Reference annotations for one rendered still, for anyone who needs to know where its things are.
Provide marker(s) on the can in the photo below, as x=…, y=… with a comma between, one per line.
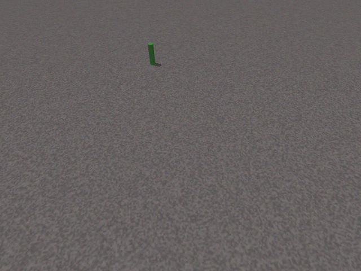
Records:
x=151, y=53

